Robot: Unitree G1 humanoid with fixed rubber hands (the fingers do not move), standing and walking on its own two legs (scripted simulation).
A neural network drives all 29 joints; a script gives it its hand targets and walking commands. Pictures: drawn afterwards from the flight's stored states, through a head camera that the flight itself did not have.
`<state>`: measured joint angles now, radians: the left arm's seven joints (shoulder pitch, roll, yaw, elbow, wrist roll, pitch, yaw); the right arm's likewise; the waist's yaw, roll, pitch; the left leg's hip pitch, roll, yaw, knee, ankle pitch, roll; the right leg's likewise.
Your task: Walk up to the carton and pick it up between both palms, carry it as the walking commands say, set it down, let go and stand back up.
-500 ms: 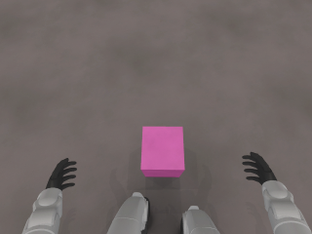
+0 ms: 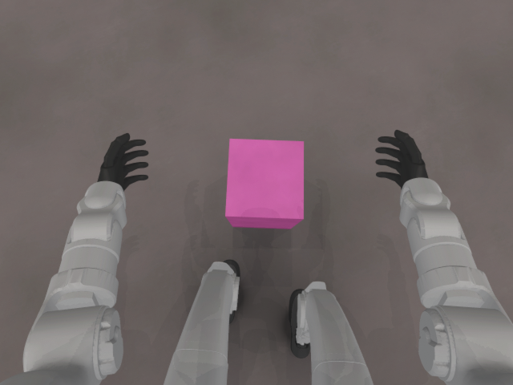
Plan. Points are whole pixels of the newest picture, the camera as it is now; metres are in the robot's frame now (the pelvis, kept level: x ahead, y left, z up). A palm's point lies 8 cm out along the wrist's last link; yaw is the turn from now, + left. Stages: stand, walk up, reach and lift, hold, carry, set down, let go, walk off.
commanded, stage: reach and lift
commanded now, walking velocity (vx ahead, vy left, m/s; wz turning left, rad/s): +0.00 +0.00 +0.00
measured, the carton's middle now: (263, 189) +0.47 +0.03 -0.54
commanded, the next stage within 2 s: none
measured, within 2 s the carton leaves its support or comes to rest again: neither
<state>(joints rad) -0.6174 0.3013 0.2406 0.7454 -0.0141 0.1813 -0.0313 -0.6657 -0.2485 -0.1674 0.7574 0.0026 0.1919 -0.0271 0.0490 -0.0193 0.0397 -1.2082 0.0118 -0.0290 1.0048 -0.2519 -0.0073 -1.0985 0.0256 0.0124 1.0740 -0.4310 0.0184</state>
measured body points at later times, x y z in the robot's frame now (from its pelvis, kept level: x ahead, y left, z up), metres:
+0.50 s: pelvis +0.00 +0.01 -0.03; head +0.30 +0.03 +0.31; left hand +0.48 +0.23 -0.15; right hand +0.50 -0.16 -0.14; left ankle +0.11 +0.12 -0.65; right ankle +0.03 -0.13 -0.65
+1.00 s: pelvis -0.02 +0.00 -0.14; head +0.31 +0.01 +0.17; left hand +0.48 +0.23 -0.28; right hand +0.50 -0.15 -0.28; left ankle +0.11 +0.12 -0.65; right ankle +0.03 -0.13 -0.65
